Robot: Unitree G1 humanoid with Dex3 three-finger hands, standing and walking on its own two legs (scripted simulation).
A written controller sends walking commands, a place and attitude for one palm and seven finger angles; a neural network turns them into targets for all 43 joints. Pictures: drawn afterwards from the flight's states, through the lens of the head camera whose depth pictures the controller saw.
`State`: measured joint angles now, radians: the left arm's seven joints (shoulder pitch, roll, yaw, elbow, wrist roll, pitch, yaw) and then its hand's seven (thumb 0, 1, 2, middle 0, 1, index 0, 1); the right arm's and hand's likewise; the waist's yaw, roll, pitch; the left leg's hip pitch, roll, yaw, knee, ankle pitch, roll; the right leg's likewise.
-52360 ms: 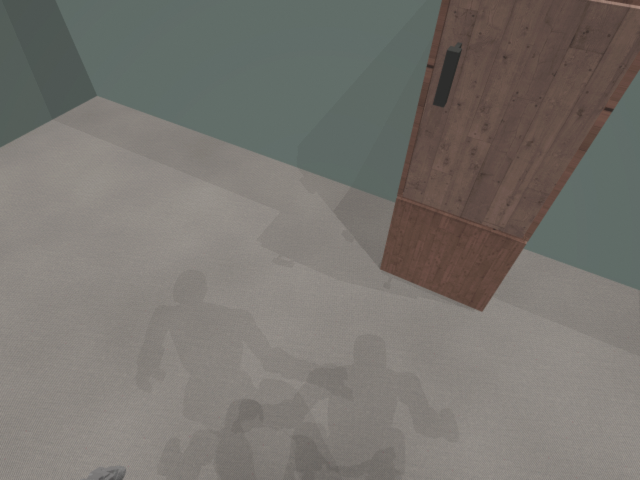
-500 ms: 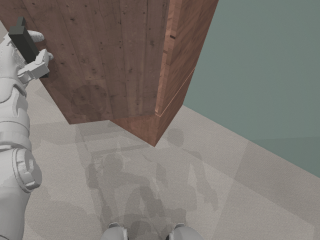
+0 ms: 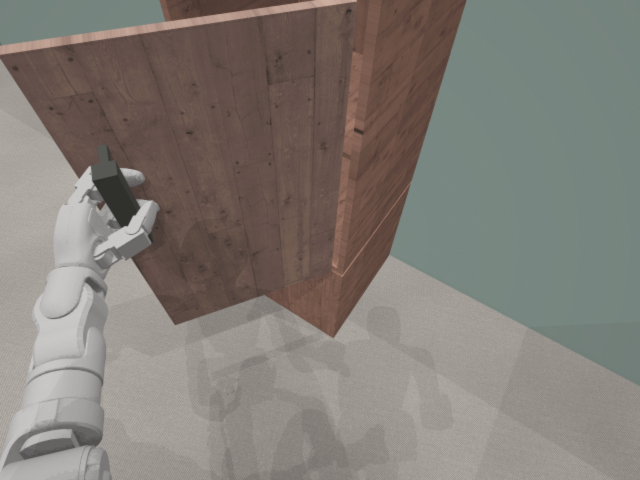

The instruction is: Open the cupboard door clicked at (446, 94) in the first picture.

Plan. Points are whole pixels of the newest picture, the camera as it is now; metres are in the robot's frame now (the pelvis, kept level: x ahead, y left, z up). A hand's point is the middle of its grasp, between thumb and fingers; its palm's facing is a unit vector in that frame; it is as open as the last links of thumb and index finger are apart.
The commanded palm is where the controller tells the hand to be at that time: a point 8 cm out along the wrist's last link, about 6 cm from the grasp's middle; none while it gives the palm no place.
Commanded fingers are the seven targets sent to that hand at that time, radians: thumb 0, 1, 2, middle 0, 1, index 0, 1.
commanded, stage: pull the door open along its arc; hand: left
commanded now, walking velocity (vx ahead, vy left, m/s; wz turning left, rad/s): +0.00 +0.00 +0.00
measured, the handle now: (123, 196) +0.45 +0.24 +0.10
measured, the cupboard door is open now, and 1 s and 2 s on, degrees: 56 88 88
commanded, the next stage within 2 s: open thumb and fingers to let go in 0.46 s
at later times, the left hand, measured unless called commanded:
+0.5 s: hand (243, 319) +0.28 +0.08 +0.10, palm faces +0.48 -0.88 +0.01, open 7.0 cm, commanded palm +0.22 +0.12 +0.09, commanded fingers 0.00 0.90 0.90 -0.40 -1.35 -0.40 -1.35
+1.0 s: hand (244, 320) +0.28 +0.08 +0.10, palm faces +0.49 -0.87 +0.01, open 11.3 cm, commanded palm +0.23 +0.12 +0.09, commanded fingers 0.00 -0.50 0.30 -0.29 -1.15 -0.29 -1.15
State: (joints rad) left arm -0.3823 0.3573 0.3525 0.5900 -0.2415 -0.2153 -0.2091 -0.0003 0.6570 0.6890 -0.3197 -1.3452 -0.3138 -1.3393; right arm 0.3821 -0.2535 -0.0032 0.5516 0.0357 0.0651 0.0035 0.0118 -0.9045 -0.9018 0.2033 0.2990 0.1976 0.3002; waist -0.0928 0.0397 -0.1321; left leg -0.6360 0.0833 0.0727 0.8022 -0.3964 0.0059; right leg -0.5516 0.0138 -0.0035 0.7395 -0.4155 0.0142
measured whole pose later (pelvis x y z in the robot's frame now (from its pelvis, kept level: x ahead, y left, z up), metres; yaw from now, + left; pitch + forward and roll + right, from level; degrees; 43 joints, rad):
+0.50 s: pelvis +0.01 -0.04 +0.01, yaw +4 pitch +4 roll +0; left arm 0.23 -0.10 -0.15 -0.16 0.04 0.06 0.53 0.03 0.60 0.67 -0.27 -1.20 -0.29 -1.28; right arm 0.17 -0.17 0.03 0.50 -0.06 0.13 0.02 0.01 -0.90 -0.90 0.20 0.30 0.20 0.30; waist -0.02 0.03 -0.12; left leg -0.39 0.07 0.02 0.71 -0.37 -0.05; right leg -0.31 0.01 -0.07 0.70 -0.46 -0.04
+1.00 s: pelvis -0.02 -0.05 +0.01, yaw +5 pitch +2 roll +1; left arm 0.04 -0.08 -0.09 0.08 0.00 -0.08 0.51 0.01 -0.06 0.48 -0.30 -1.21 -0.31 -1.22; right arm 0.20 -0.20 -0.01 0.62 -0.05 0.06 -0.03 0.02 -0.91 -0.90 0.20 0.30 0.20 0.30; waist 0.00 0.05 -0.07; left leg -0.41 0.05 -0.02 0.68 -0.31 -0.04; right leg -0.33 0.00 -0.09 0.72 -0.43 -0.05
